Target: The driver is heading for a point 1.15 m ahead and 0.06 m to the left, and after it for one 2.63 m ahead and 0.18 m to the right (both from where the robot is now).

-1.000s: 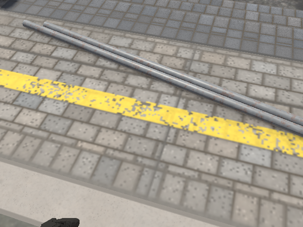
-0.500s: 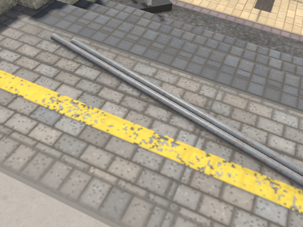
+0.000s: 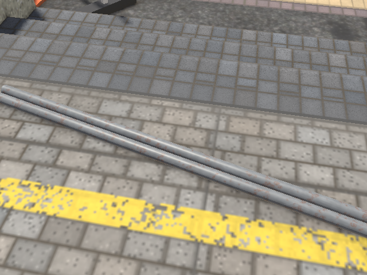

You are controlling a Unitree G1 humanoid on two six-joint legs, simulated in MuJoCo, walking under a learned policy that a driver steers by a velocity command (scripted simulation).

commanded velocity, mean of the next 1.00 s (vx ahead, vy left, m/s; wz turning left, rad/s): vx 0.50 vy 0.00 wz -0.05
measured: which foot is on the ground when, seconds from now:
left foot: up 0.00-0.18, down 0.20-0.68, up 0.70-1.00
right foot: down 0.00-0.20, up 0.22-0.66, down 0.68-1.00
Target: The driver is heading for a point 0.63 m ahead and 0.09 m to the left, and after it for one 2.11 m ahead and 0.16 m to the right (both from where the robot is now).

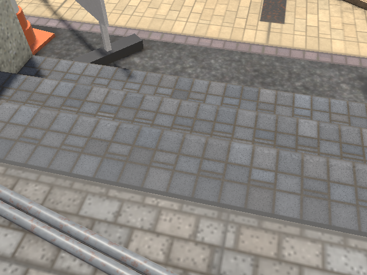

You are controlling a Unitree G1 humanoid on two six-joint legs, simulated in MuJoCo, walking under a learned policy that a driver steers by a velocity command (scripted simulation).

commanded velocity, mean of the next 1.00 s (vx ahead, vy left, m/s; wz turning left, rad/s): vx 0.40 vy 0.00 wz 0.17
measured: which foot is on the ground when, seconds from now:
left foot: up 0.00-0.16, down 0.18-0.72, up 0.74-1.00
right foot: down 0.00-0.20, up 0.22-0.68, down 0.70-1.00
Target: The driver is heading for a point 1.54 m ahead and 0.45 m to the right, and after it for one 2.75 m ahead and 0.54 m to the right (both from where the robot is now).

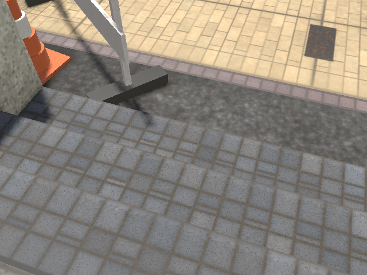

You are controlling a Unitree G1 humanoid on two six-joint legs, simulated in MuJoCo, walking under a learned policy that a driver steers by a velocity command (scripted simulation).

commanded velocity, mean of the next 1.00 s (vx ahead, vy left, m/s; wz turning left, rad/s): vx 0.05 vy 0.00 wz -0.50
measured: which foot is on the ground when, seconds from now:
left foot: up 0.00-0.26, down 0.28-0.74, up 0.76-1.00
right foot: down 0.00-0.36, up 0.38-0.72, down 0.74-1.00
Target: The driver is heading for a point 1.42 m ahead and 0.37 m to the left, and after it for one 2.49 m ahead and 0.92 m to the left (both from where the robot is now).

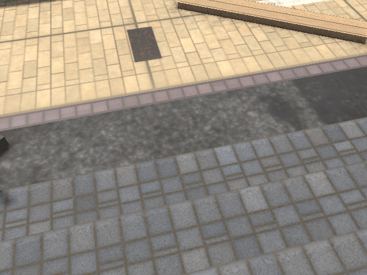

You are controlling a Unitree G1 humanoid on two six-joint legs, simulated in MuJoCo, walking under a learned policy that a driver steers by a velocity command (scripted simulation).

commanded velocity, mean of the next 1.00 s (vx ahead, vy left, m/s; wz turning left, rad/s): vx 0.44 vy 0.00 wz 0.29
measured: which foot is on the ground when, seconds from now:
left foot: up 0.00-0.40, down 0.42-1.00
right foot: down 0.00-0.44, up 0.46-1.00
